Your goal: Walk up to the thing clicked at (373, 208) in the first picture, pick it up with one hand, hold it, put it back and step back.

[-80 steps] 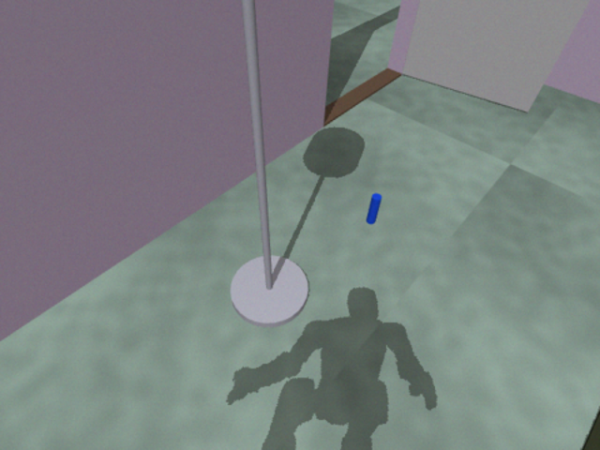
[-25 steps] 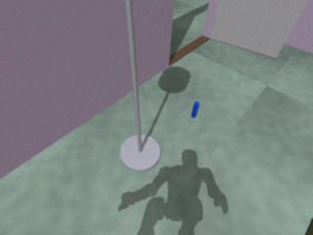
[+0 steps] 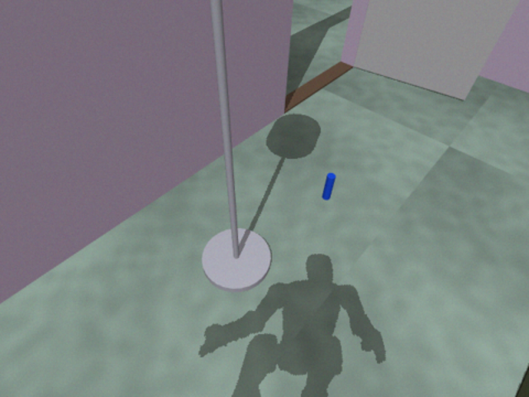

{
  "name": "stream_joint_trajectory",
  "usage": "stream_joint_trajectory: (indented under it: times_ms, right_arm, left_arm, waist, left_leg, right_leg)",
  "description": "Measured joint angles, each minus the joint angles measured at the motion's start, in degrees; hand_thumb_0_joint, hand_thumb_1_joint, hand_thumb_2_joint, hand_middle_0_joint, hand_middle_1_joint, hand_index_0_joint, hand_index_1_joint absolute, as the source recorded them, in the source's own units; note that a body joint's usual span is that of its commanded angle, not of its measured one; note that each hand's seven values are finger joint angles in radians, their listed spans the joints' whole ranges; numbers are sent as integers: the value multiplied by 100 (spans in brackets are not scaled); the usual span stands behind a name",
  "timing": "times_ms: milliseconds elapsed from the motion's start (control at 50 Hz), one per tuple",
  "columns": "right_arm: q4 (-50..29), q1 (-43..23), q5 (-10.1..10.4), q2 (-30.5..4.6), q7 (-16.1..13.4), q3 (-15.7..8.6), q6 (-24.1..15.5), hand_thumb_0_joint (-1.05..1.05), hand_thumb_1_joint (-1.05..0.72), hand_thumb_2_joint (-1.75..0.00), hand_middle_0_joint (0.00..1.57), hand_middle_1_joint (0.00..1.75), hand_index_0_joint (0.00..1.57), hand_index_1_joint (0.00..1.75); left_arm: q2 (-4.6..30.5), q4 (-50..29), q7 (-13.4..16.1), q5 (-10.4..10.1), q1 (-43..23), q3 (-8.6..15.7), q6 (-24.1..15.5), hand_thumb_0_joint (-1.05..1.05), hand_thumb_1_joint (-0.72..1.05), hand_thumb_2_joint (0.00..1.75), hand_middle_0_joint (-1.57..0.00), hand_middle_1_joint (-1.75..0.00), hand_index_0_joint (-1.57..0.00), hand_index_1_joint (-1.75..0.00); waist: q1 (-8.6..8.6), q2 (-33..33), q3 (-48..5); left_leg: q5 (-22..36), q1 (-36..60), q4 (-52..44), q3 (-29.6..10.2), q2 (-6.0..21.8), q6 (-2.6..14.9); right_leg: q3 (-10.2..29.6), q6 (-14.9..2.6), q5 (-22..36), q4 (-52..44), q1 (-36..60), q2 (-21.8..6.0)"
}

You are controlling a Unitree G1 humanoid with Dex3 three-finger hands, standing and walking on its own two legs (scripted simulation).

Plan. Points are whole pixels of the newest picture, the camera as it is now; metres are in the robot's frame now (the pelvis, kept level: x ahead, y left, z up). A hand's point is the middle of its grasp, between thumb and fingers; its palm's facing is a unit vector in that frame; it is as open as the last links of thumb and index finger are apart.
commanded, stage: stand
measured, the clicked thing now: (328, 186) +1.16 -0.31 -0.71
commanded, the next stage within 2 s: walk up in 0.82 s
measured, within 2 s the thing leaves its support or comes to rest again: neither
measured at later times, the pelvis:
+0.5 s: pelvis +0.00 +0.00 +0.00, yaw +0 degrees
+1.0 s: pelvis -0.02 +0.03 -0.01, yaw -11 degrees
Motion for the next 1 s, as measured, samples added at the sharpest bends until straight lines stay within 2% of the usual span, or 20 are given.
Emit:
stream_joint_trajectory:
  times_ms: [820, 880, 900, 940, 960, 1000]
  right_arm:
    - [-11, 6, -5, 0, 6, -10, 3, 1, -90, -90, 20, 30, 21, 30]
    - [-302, -198, -8, -119, 102, -202, 129, 1, -90, -90, 20, 30, 21, 30]
    - [-441, -302, 4, -181, 106, -264, 157, 1, -90, -90, 20, 30, 21, 30]
    - [-731, -493, 9, -255, 100, -357, 198, 1, -90, -90, 20, 30, 21, 30]
    - [-870, -565, 18, -268, 108, -391, 206, 1, -90, -90, 20, 30, 21, 30]
    - [-1112, -649, 42, -267, 144, -440, 211, 1, -91, -90, 20, 30, 21, 30]
  left_arm:
    - [15, -9, 7, 9, 38, -19, -10, 1, 90, 90, -21, -30, -20, -30]
    - [-25, -328, -31, 22, 202, 88, 47, 1, 90, 90, -21, -30, -20, -30]
    - [-45, -428, -32, 42, 271, 119, 51, 1, 90, 90, -21, -30, -20, -30]
    - [-66, -635, -24, 103, 435, 190, 79, 1, 90, 90, -21, -30, -20, -30]
    - [-61, -732, -18, 127, 517, 223, 110, 1, 90, 90, -21, -30, -20, -30]
    - [-18, -890, 1, 160, 634, 272, 186, 1, 90, 90, -21, -30, -20, -30]
  waist:
    - [-2, -8, -6]
    - [81, 129, 168]
    - [107, 185, 254]
    - [188, 189, 389]
    - [215, 160, 438]
    - [215, 97, 500]
  left_leg:
    - [-4, -16, -5, -3, -23, 23]
    - [-300, -305, 633, 151, 75, 92]
    - [-656, -464, 1029, 64, 43, 115]
    - [-1517, -849, 1956, -177, -192, 115]
    - [-1758, -1019, 2300, -262, -298, 114]
    - [-1813, -1254, 2611, -385, -376, 112]
  right_leg:
    - [-3, 26, 7, -33, 1, -24]
    - [252, 5, -62, 310, -262, 103]
    - [379, 8, -70, 417, -356, 149]
    - [717, 32, -17, 519, -536, 174]
    - [886, 48, 34, 516, -605, 173]
    - [1158, 110, 145, 465, -716, 183]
